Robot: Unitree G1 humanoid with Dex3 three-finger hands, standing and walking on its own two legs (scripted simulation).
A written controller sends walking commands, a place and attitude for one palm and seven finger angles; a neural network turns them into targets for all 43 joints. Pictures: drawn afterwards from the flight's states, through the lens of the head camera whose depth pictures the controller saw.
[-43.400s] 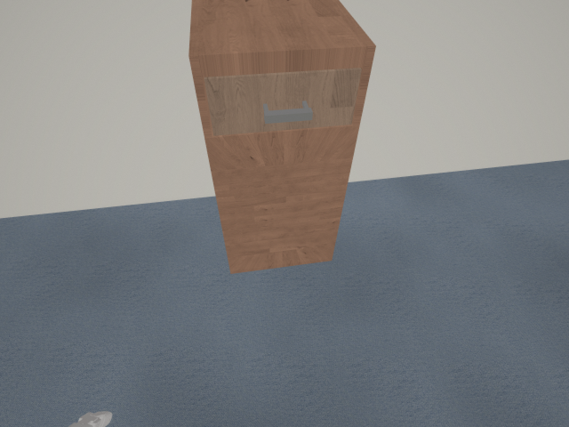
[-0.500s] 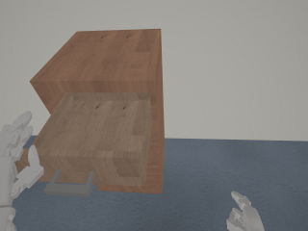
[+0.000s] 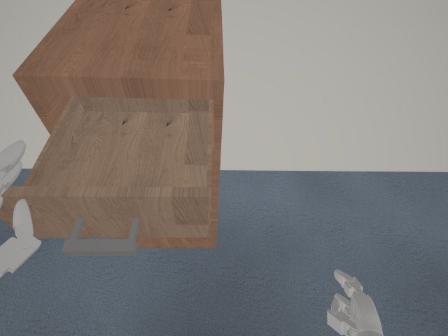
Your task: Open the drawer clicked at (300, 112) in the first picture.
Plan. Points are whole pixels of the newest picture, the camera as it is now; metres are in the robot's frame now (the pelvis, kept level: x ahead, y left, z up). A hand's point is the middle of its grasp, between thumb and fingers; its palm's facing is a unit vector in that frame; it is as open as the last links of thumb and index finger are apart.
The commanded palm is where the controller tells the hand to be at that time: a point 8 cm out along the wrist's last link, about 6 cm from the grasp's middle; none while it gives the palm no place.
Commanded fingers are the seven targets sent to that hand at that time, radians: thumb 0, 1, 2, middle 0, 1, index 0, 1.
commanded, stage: step back with the hand held close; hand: left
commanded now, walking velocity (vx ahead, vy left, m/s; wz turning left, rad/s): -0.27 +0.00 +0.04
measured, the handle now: (104, 235) +0.28 +0.24 +0.00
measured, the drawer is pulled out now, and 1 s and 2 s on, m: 0.26 0.26 0.26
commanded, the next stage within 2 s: stop stepping back and stand still in 0.70 s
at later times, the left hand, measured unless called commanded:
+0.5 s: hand out of the picture +0.12 +0.24 +0.17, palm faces +0.35 -0.81 -0.48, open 7.4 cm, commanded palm +0.04 +0.28 +0.19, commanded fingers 0.00 0.90 0.90 -0.20 -0.30 -0.20 -0.30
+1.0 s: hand out of the picture -0.04 +0.18 +0.17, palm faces +0.37 -0.80 -0.47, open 7.4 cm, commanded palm -0.10 +0.23 +0.19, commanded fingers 0.00 0.90 0.90 -0.20 -0.30 -0.20 -0.30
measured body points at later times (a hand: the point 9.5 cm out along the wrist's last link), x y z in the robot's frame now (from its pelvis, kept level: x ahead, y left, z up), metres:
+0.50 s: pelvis -0.08 +0.00 +0.00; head -0.05 +0.02 +0.45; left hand +0.09 +0.28 +0.20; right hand +0.10 -0.23 -0.08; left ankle -0.05 +0.12 -0.73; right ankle -0.07 -0.11 -0.72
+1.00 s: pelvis -0.23 -0.05 +0.01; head -0.22 -0.06 +0.46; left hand -0.06 +0.22 +0.19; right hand -0.08 -0.31 -0.08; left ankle -0.29 +0.08 -0.71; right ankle -0.18 -0.11 -0.73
